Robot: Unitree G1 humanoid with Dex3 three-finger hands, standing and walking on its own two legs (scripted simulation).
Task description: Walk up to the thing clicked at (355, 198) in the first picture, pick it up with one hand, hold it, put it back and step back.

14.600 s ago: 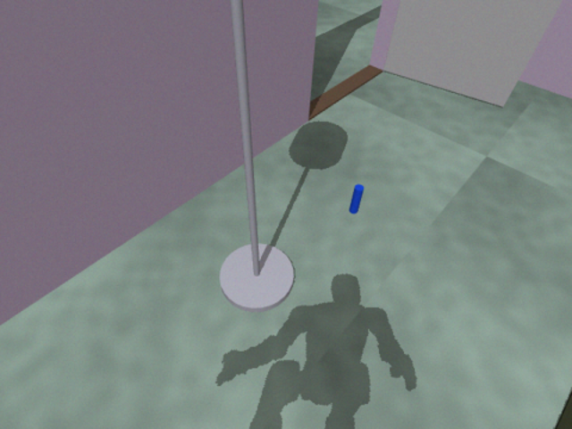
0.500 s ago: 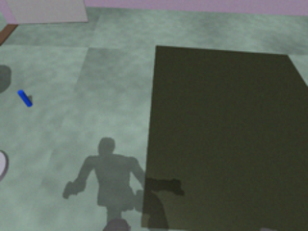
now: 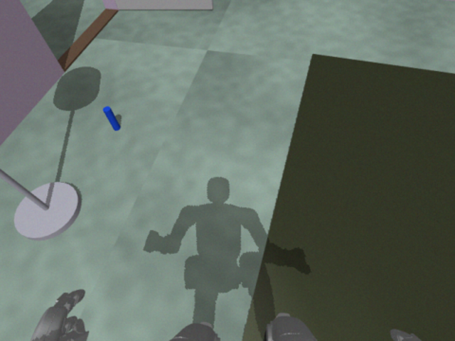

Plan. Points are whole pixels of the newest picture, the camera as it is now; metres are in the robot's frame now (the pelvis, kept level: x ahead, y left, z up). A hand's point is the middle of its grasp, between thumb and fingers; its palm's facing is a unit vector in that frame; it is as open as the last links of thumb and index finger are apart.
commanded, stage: walk up
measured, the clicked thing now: (112, 118) +1.24 +0.68 -0.67
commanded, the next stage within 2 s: none
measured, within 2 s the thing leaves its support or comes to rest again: neither
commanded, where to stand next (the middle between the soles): +0.07 +0.01 m, yaw +21 degrees
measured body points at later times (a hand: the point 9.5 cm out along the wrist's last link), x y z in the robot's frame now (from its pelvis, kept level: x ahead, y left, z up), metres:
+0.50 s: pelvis -0.03 +0.02 +0.00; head -0.02 +0.07 +0.44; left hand -0.03 +0.37 -0.14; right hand +0.12 -0.28 -0.08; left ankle -0.02 +0.14 -0.71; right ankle +0.04 -0.12 -0.67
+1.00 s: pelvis -0.03 +0.00 +0.01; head -0.01 +0.00 +0.45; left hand -0.10 +0.32 -0.10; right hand +0.19 -0.24 -0.11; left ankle -0.04 +0.12 -0.71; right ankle +0.01 -0.14 -0.71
